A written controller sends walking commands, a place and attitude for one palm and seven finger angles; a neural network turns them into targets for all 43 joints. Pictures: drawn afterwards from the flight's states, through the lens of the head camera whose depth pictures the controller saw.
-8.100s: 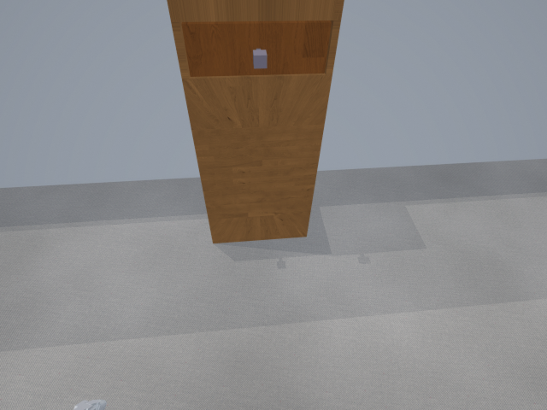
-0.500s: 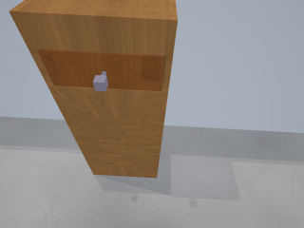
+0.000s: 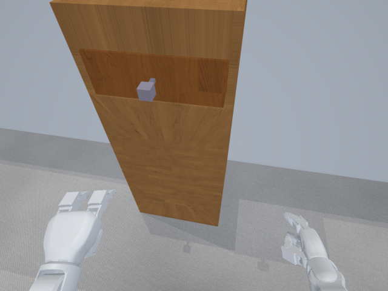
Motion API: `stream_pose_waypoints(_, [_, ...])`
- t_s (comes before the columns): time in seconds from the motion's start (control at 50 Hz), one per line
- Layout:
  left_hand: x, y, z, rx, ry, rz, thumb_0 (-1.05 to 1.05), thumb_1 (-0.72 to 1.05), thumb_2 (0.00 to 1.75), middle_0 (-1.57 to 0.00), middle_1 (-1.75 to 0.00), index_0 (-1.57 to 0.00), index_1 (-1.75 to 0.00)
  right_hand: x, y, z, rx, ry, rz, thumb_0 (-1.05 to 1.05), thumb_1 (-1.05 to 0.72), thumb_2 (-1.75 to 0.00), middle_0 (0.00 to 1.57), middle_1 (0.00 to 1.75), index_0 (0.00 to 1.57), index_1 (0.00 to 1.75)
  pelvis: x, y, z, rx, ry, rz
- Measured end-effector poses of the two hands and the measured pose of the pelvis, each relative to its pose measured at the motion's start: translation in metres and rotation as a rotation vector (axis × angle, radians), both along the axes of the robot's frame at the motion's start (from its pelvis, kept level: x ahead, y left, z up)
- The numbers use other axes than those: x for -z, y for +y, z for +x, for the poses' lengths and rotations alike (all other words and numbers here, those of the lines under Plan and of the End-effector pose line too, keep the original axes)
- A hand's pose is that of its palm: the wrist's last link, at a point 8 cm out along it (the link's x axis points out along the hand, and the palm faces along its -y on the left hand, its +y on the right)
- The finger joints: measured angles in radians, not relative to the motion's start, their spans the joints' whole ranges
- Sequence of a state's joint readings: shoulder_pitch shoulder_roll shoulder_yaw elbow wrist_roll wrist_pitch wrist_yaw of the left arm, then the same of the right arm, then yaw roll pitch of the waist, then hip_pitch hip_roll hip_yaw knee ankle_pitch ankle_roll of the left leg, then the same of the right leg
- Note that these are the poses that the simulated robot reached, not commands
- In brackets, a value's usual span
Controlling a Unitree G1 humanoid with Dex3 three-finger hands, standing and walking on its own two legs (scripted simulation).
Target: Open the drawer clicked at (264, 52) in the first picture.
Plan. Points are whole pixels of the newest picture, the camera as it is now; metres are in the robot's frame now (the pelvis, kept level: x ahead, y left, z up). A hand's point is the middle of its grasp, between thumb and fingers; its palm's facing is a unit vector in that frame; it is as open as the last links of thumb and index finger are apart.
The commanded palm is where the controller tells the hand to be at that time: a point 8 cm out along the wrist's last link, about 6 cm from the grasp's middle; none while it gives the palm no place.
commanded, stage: raise the hand with hooked fingers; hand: left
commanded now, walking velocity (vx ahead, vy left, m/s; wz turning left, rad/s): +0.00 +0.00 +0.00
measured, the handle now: (148, 87) +0.55 +0.22 +0.13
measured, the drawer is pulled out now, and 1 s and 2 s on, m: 0.00 0.00 0.00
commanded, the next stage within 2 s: move the hooked fingers above the handle in 1.34 s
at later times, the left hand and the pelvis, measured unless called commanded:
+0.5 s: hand (86, 166) +0.28 +0.25 +0.14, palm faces +0.12 -0.08 -0.99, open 12.3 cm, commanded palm +0.25 +0.25 +0.20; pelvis +0.01 +0.02 +0.03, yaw +0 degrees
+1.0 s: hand (50, 102) +0.32 +0.29 +0.25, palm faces +0.16 -0.01 -0.99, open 13.8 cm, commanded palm +0.27 +0.29 +0.30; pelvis +0.00 +0.05 +0.03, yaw +1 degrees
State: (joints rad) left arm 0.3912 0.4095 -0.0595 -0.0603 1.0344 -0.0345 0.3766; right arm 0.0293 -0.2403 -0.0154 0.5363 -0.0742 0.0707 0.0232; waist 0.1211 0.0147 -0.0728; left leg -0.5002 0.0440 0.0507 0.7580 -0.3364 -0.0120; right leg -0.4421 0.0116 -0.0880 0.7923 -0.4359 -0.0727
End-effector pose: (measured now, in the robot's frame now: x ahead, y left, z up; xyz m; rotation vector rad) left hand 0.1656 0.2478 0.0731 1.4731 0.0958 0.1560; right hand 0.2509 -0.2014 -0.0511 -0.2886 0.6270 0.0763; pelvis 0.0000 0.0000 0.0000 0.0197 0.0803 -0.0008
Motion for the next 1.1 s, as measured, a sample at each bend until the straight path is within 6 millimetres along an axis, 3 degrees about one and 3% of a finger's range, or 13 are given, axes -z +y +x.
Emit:
stream_pose_waypoints(0.06, [-0.023,0.004,0.019,-0.02,-0.047,-0.006,0.0,0.36,0.67,-0.26,-0.64,-0.26,-0.64,0.008,0.006,-0.006,0.007,0.036,0.031,0.01,-0.91,-0.9,0.2,0.3,0.21,0.3,-0.003,-0.002,0.002,-0.011,-0.015,-0.003])
stream_pose_waypoints(0.16, [-0.049,-0.009,0.045,0.027,-0.03,-0.025,0.0,0.25,0.63,-0.26,-0.71,-0.27,-0.72,0.018,0.008,-0.028,0.046,0.118,0.077,0.01,-0.91,-0.9,0.21,0.3,0.21,0.3,-0.013,-0.001,0.008,0.005,-0.029,0.005])
stream_pose_waypoints(0.26, [-0.066,-0.015,0.055,0.1,-0.001,-0.003,0.0,0.14,0.58,-0.27,-0.79,-0.27,-0.79,0.026,-0.002,-0.049,0.094,0.188,0.073,0.01,-0.9,-0.9,0.21,0.3,0.21,0.3,-0.02,0.003,0.012,0.019,-0.043,0.007])
stream_pose_waypoints(0.36, [-0.085,-0.005,0.064,0.111,-0.034,0.009,0.0,0.02,0.53,-0.28,-0.86,-0.28,-0.87,0.03,-0.014,-0.061,0.137,0.233,0.042,0.01,-0.9,-0.9,0.21,0.3,0.21,0.3,-0.024,0.008,0.013,0.013,-0.057,0.003])
stream_pose_waypoints(0.52, [-0.118,0.009,0.087,0.115,-0.088,0.017,0.0,-0.16,0.45,-0.3,-0.98,-0.3,-0.99,0.02,-0.011,-0.05,0.157,0.21,0.034,0.01,-0.91,-0.9,0.2,0.3,0.2,0.3,-0.029,0.02,0.014,0.002,-0.082,-0.003])
stream_pose_waypoints(0.76, [-0.176,0.028,0.112,0.127,-0.121,0.05,0.0,-0.42,0.34,-0.31,-1.15,-0.31,-1.15,-0.002,0.033,-0.022,0.083,0.129,0.096,0.01,-0.91,-0.9,0.2,0.3,0.2,0.3,-0.034,0.036,0.009,-0.004,-0.113,-0.011])
stream_pose_waypoints(1.0, [-0.223,0.046,0.124,0.127,-0.124,0.089,0.0,-0.49,0.31,-0.32,-1.19,-0.32,-1.2,0.005,0.048,-0.039,0.045,0.176,0.09,0.01,-0.91,-0.9,0.2,0.3,0.21,0.3,-0.035,0.045,-0.002,-0.02,-0.116,-0.017])
stream_pose_waypoints(1.1, [-0.222,0.052,0.124,0.121,-0.088,0.066,0.0,-0.49,0.3,-0.32,-1.2,-0.32,-1.2,0.009,0.042,-0.055,0.066,0.2,0.091,0.01,-0.91,-0.9,0.2,0.3,0.21,0.3,-0.035,0.048,-0.005,-0.013,-0.111,-0.018])
